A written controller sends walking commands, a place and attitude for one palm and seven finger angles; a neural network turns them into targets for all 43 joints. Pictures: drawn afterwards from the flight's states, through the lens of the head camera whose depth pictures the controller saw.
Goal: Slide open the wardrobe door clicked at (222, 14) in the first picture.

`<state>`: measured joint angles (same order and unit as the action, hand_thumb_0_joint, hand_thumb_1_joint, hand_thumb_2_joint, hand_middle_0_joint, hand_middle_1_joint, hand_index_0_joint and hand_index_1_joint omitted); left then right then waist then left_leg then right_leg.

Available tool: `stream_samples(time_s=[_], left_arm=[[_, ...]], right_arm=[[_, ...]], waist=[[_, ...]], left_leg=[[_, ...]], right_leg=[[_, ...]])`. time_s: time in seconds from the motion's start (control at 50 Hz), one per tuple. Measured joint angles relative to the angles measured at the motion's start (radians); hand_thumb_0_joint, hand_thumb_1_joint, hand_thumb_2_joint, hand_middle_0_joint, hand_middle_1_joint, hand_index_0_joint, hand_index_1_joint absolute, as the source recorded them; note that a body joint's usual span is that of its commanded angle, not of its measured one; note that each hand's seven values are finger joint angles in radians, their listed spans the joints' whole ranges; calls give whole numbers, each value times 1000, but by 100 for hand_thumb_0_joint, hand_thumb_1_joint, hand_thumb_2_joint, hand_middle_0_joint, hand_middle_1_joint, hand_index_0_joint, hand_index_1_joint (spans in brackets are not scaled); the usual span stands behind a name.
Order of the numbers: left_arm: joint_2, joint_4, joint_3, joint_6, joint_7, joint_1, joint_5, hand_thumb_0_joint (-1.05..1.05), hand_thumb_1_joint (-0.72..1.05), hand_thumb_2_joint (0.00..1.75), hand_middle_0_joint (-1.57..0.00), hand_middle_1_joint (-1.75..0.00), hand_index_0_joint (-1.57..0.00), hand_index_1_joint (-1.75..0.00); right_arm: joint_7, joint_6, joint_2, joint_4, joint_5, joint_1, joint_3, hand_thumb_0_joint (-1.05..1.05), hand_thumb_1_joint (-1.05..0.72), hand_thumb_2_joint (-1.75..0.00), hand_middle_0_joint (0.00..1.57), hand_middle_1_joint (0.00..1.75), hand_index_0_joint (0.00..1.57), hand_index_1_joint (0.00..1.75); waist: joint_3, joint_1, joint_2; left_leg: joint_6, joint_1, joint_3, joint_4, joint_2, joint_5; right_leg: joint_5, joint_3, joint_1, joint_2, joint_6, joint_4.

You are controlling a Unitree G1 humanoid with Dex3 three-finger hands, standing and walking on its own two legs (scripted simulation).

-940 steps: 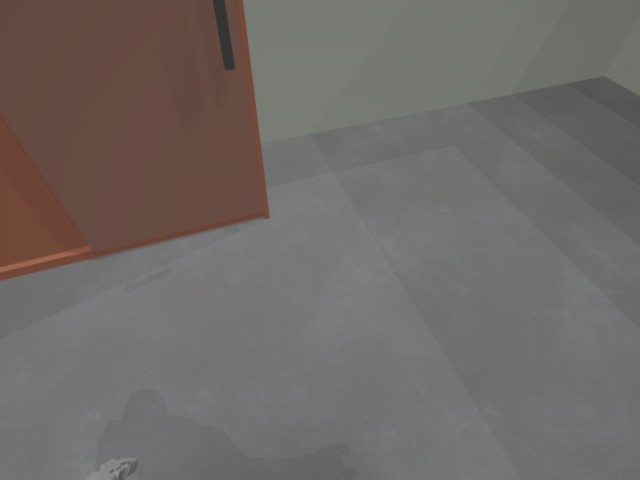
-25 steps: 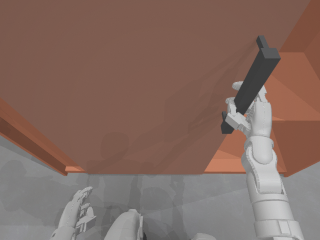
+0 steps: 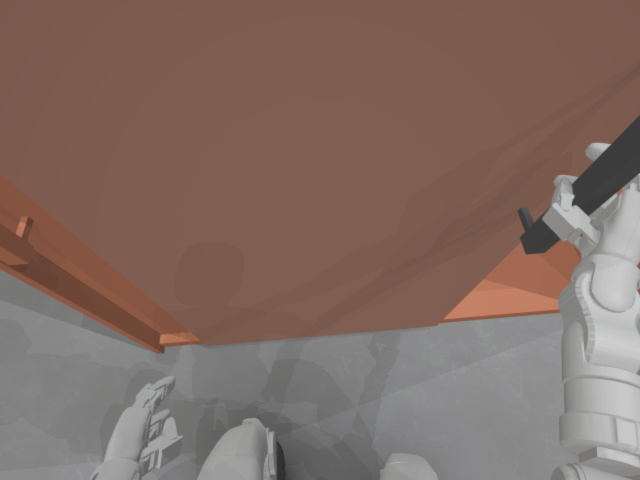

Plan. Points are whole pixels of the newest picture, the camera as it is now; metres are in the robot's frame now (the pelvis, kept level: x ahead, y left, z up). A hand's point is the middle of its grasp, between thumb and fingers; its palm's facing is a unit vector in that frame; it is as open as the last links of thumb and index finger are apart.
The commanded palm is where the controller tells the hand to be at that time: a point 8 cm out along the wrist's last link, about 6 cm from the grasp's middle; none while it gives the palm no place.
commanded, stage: stop walking and hold the door there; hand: right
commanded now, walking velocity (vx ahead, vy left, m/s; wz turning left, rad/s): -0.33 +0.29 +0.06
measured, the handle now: (583, 173) +0.41 -0.33 +0.09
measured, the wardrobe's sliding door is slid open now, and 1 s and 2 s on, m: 0.53 0.53 0.53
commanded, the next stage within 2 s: none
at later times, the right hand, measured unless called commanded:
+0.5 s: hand (568, 212) +0.37 -0.30 +0.07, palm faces +0.56 +0.77 -0.30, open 6.7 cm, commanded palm +0.32 -0.31 +0.07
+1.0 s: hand (568, 216) +0.36 -0.30 +0.08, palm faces +0.49 +0.82 -0.30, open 6.8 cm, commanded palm +0.32 -0.31 +0.07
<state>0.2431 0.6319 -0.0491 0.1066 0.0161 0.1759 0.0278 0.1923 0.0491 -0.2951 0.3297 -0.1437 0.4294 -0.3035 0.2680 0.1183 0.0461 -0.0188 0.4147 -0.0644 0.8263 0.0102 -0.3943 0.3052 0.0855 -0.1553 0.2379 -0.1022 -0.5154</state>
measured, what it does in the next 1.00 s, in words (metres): steps on the spot: left foot, then right foot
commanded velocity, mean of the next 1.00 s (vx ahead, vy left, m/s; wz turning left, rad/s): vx -0.04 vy -0.08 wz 0.00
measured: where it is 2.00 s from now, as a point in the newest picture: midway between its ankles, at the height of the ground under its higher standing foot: outside the picture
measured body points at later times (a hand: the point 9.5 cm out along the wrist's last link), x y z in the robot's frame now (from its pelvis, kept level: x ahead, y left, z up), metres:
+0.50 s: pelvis +0.02 +0.03 -0.01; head +0.04 +0.04 +0.44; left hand +0.14 +0.34 -0.10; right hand +0.34 -0.34 +0.09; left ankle +0.08 +0.15 -0.74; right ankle +0.05 -0.08 -0.74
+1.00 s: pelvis -0.02 +0.01 +0.00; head -0.03 +0.01 +0.45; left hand +0.03 +0.30 -0.11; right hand +0.33 -0.34 +0.10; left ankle -0.02 +0.15 -0.74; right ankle +0.05 -0.08 -0.74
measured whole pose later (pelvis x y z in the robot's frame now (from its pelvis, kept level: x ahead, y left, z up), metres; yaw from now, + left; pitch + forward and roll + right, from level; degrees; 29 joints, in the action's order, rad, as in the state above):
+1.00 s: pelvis -0.02 +0.01 +0.00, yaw +8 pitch +0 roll +1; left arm 0.29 0.75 0.02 0.09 0.11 0.30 0.04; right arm 0.18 0.11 -0.54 0.92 -0.03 0.39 -0.41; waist -0.02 -0.03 0.02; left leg -0.02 0.25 -0.02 0.46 -0.02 -0.21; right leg 0.16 0.11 -0.31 0.05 0.02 -0.48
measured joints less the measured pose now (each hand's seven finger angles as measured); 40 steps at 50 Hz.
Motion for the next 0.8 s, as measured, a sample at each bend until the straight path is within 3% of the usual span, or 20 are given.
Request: stream_samples(time_s=[0.04, 0.08, 0.1, 0.12, 0.14, 0.18, 0.22, 0.26, 0.36, 0.42, 0.48, 0.5, 0.56, 0.6, 0.72, 0.8], left_arm=[[-13, -17, 12, 8, -8, 6, -2, 1, 91, 90, -20, -30, -20, -29], [-29, -17, 37, 0, -12, -9, -7, 1, 91, 90, -20, -30, -20, -30], [-39, -24, 44, -3, -11, -10, -2, 1, 91, 90, -20, -30, -20, -30], [-39, -24, 50, -6, -7, -22, 1, 1, 91, 90, -20, -30, -21, -30], [-30, -17, 51, -9, 1, -45, 3, 1, 90, 90, -20, -30, -21, -30], [-6, 4, 46, -9, 19, -89, 11, 1, 90, 90, -20, -30, -21, -30], [23, 27, 41, -2, 35, -114, 16, 1, 91, 90, -20, -30, -21, -30], [50, 45, 39, 0, 46, -119, 19, 1, 91, 90, -20, -30, -21, -30], [88, 67, 32, 3, 60, -64, 24, 1, 91, 90, -20, -30, -20, -30], [101, 74, 27, 4, 69, -13, 21, 1, 91, 90, -20, -30, -20, -29], [120, 72, 18, 2, 77, 40, 14, 1, 91, 90, -20, -30, -20, -30], [119, 77, 12, 0, 81, 49, 13, 1, 91, 90, -20, -30, -20, -30], [80, 80, 17, -18, 85, 62, 9, 1, 91, 90, -20, -30, -20, -29], [55, 71, 29, -12, 81, 80, 3, 1, 91, 90, -20, -30, -20, -29], [-9, 70, 85, 3, 69, 113, -5, 1, 91, 90, -20, -30, -20, -30], [-16, 90, 98, -3, 73, 86, -6, 1, 90, 90, -20, -30, -21, -30]], right_arm=[[-4, -6, -22, -4, -7, -20, -23, 2, -63, -85, 34, 119, 11, 140], [-48, 48, -85, 45, 29, -71, -77, -4, -59, -83, 35, 120, 12, 140], [-63, 63, -127, 74, 50, -95, -95, -7, -57, -82, 36, 122, 14, 140], [-72, 77, -160, 106, 70, -114, -117, -11, -56, -80, 37, 123, 16, 140], [-76, 94, -179, 144, 83, -133, -142, -14, -54, -79, 38, 125, 18, 140], [-78, 115, -194, 218, 78, -160, -184, -17, -54, -76, 38, 125, 22, 140], [-76, 115, -190, 284, 86, -170, -218, -19, -53, -75, 37, 125, 26, 140], [-71, 113, -187, 347, 97, -168, -237, -19, -53, -74, 37, 127, 30, 140], [-50, 93, -185, 416, 120, -150, -236, -17, -53, -75, 34, 128, 34, 140], [-38, 86, -180, 398, 134, -147, -214, -16, -53, -74, 32, 130, 35, 139], [-28, 89, -165, 351, 139, -158, -180, -16, -54, -74, 31, 133, 34, 137], [-25, 90, -162, 334, 137, -160, -166, -15, -54, -74, 31, 133, 33, 137], [-12, 77, -174, 304, 131, -167, -133, -14, -57, -73, 27, 133, 29, 134], [-11, 63, -176, 303, 130, -170, -123, -13, -59, -73, 25, 131, 27, 133], [-17, 32, -212, 344, 120, -153, -105, -12, -62, -72, 22, 128, 23, 132], [-16, 34, -221, 415, 110, -119, -136, -11, -62, -72, 21, 125, 23, 132]], waist=[[7, 8, 6], [-12, -5, -1], [-25, -15, -11], [-34, -30, -9], [-40, -49, 0], [-56, -86, 9], [-76, -109, 16], [-100, -123, 18], [-160, -135, -6], [-193, -135, -23], [-223, -136, -9], [-226, -137, -10], [-217, -122, -44], [-218, -126, -38], [-244, -125, -46], [-238, -142, -20]], left_leg=[[1, -28, -9, -84, 0, 59], [-2, -59, -16, -190, 0, 141], [5, -88, -21, -260, -9, 248], [24, -96, -28, -266, -8, 244], [40, -83, -28, -240, -7, 204], [54, -59, -11, -208, -23, 152], [53, -57, 6, -215, -37, 149], [50, -65, 18, -233, -45, 160], [47, -88, 26, -274, -51, 180], [44, -90, 19, -284, -45, 188], [33, -82, 1, -269, -21, 187], [28, -75, -1, -258, -18, 184], [22, -61, 30, -193, -14, 57], [21, -62, 29, -141, -6, 15], [15, -199, 30, -323, -30, 131], [-1, -192, 36, -358, -18, 166]], right_leg=[[-3, 7, 35, 27, -21, 20], [8, 24, 45, 50, -34, -1], [17, 30, 25, 56, -27, -60], [24, 14, -23, 61, 0, -166], [96, -35, -86, 34, 22, -304], [223, -104, -206, -74, 46, -559], [251, -105, -286, -162, 54, -709], [238, -81, -328, -217, 59, -739], [179, -34, -321, -258, 71, -545], [132, -39, -258, -245, 82, -355], [-35, -65, -148, -207, 92, -104], [-22, -67, -135, -203, 98, -76], [-33, -38, -120, -204, 113, -57], [-59, -35, -111, -194, 117, -26], [-88, -5, -130, -190, 114, -7], [-104, 6, -150, -174, 111, -7]])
